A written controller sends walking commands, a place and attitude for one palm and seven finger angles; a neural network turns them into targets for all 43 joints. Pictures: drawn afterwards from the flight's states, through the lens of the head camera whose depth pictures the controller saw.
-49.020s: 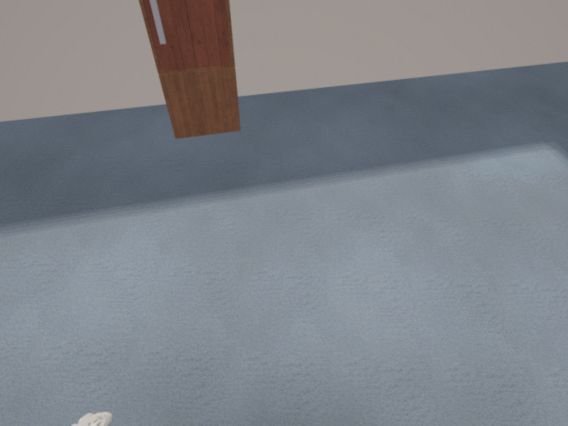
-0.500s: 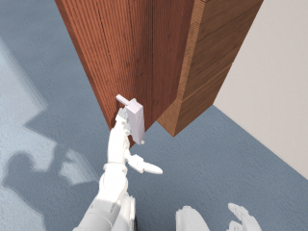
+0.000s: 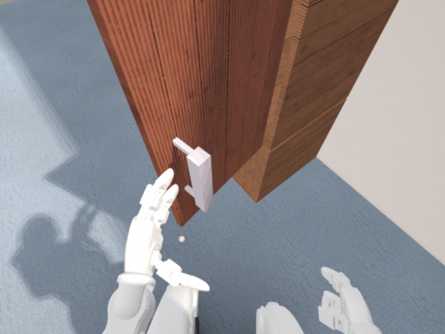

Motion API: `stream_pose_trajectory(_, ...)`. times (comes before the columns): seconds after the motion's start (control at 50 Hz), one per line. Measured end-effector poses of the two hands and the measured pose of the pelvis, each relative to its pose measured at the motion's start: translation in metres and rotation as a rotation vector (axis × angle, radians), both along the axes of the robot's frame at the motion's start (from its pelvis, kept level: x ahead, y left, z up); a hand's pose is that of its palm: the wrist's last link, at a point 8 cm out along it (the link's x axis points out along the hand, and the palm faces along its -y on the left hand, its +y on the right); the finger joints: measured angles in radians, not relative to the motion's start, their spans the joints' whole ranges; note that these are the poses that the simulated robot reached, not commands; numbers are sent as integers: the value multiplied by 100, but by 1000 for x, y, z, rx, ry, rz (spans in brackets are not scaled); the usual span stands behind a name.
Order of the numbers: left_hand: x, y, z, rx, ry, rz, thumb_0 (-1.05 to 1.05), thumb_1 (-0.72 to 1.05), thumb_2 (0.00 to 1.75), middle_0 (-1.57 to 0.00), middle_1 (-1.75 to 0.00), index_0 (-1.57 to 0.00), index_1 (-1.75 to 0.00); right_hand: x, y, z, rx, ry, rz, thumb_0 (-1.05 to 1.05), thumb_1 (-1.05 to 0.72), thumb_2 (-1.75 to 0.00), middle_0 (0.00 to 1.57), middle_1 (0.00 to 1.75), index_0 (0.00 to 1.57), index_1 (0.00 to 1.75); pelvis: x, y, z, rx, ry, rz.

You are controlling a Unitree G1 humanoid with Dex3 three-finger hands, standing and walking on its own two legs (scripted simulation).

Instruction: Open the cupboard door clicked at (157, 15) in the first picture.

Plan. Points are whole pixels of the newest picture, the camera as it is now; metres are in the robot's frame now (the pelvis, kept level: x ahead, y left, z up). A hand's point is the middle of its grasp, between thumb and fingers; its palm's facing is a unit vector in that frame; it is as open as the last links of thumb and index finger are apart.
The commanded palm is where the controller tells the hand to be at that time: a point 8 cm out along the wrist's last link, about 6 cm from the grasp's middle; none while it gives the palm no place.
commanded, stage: slide the hand sideways off the handle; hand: left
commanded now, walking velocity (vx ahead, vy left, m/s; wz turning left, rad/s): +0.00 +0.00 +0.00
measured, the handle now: (193, 176) +0.39 +0.08 +0.03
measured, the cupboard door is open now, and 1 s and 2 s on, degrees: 100 100 100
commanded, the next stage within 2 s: draw the hand back to the body in 0.34 s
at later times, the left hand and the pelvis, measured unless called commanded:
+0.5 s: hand (156, 260) +0.24 +0.12 +0.02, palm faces -0.03 -1.00 +0.00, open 16.3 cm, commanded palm +0.21 +0.18 +0.04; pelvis +0.00 -0.01 -0.01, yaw +0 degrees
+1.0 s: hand (84, 255) +0.21 +0.18 +0.14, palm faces +0.05 -0.99 -0.15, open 16.0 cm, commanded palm +0.18 +0.23 +0.16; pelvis +0.01 +0.00 +0.06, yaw +1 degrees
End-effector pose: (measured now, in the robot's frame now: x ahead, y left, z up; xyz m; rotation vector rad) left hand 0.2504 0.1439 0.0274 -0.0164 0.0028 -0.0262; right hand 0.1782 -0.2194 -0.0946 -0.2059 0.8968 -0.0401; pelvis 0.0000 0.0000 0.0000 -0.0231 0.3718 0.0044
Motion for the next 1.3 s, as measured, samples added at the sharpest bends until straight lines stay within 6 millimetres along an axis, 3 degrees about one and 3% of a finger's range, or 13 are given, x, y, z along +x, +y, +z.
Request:
stream_pose_trajectory(0.18, -25, 12, 0, 15, 12, 8, -1, -50, 30, -15, -30, -15, -30, 7, -9, 1, -19, -50, 4, 1, -91, -90, 20, 30, 21, 30, 0, -5, -5, -2, -1, 6)
stream_pose_trajectory(0.52, -33, 37, 0, 25, 14, -6, -1, -50, 30, -15, -30, -15, -30, -11, -15, -9, -46, -53, -38, 2, -91, -90, 20, 30, 21, 30, -5, -5, -14, -14, 5, 0)
stream_pose_trajectory(0.7, -45, 55, 61, 58, -4, 33, -1, -49, 30, -15, -30, -15, -30, -14, -2, 25, -13, -78, -71, 2, -91, -90, 20, 30, 21, 30, 0, 1, 17, -16, -58, 8)
stream_pose_trajectory(0.96, -61, 80, 115, 79, -26, 46, -1, -46, 32, -15, -30, -15, -30, 6, -1, 84, -29, -209, -60, 2, -90, -90, 20, 30, 21, 30, 12, 4, 54, -17, -154, 24)
stream_pose_trajectory(1.14, -73, 104, 152, 352, 163, 220, -1, -25, 41, -16, -30, -16, -30, 18, 6, 119, -33, -238, -82, 2, -90, -90, 20, 30, 21, 30, 24, 8, 88, 3, -239, 9)
stream_pose_trajectory(1.3, -66, 123, 191, 402, 110, 338, -1, 2, 52, -18, -30, -17, -30, 26, 11, 135, -30, -251, -49, 2, -90, -90, 20, 30, 21, 30, 33, 10, 107, 13, -309, 10)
